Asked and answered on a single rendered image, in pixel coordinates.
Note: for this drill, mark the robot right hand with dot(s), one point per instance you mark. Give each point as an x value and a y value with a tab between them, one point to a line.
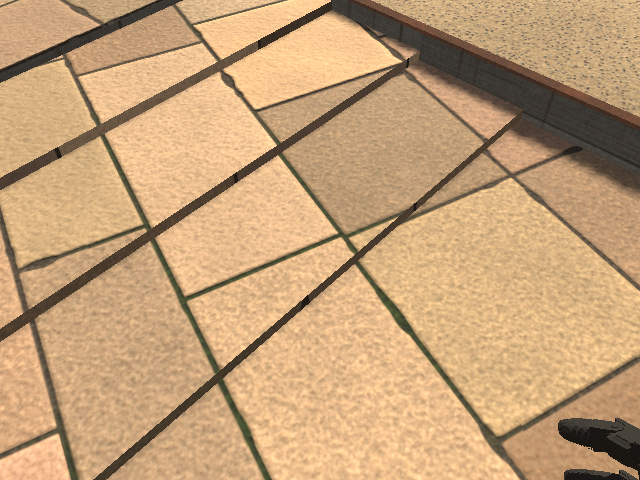
619	439

